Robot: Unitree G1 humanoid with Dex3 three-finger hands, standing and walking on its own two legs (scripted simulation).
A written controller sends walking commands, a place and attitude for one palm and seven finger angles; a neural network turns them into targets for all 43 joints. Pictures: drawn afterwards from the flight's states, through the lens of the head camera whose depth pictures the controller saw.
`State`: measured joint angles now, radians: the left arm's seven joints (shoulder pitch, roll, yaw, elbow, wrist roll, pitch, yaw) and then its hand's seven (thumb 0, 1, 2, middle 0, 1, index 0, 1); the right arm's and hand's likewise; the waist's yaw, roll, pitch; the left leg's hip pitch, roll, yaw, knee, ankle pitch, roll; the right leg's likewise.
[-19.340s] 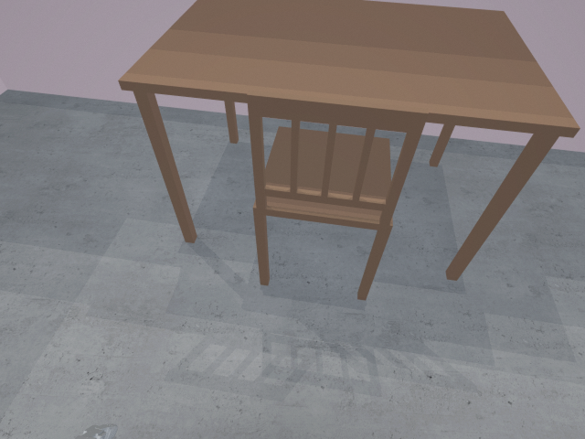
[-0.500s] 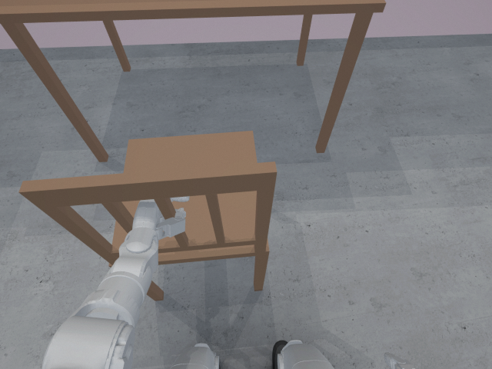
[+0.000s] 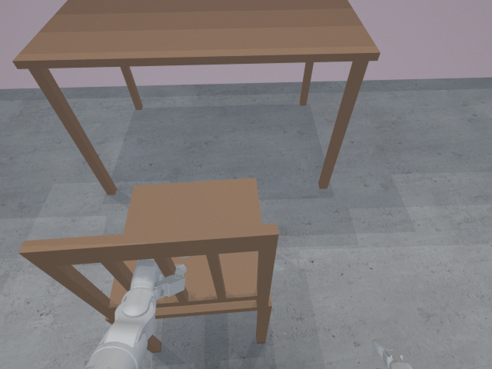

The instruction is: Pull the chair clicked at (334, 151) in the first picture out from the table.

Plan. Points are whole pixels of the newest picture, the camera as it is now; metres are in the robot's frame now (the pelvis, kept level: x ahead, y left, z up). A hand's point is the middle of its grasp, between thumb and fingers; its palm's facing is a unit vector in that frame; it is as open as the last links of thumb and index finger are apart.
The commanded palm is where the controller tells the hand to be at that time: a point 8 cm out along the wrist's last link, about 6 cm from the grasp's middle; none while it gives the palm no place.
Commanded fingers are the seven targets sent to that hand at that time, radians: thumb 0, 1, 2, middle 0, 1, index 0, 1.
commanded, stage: stop walking, hand still on the chair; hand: left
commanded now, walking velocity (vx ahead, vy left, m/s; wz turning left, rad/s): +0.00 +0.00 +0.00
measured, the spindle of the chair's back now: (173, 278) +0.30 +0.16 -0.11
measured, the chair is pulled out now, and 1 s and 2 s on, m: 0.58 0.58 0.58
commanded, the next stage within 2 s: open the thumb and straighten the fingers in 0.34 s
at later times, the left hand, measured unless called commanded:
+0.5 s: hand (179, 278) +0.28 +0.14 -0.07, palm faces +0.04 -0.99 -0.15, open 5.2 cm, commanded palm +0.26 +0.20 -0.05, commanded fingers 0.00 0.42 0.67 -0.50 -1.45 -0.50 -1.45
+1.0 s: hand (174, 272) +0.30 +0.15 -0.07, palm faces +0.04 -0.99 -0.13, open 15.2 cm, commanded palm +0.27 +0.21 -0.05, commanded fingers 0.00 -0.55 0.20 -0.03 -0.07 -0.03 -0.07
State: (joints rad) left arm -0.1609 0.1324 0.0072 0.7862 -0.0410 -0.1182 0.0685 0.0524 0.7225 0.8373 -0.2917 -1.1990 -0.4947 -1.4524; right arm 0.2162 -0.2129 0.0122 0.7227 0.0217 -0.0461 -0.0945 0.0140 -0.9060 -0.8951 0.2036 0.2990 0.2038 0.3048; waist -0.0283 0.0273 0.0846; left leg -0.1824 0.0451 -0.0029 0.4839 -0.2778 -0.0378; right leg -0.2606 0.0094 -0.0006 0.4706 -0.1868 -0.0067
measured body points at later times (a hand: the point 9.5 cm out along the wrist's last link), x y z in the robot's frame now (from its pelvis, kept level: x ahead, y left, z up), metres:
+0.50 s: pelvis +0.01 +0.00 +0.00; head +0.03 +0.00 +0.45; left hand +0.28 +0.19 -0.05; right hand +0.14 -0.24 -0.11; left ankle -0.01 +0.14 -0.74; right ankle +0.04 -0.11 -0.74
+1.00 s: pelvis +0.01 +0.01 -0.03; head +0.05 +0.00 +0.41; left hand +0.29 +0.20 -0.06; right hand +0.16 -0.24 -0.14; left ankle -0.01 +0.14 -0.74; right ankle +0.04 -0.11 -0.74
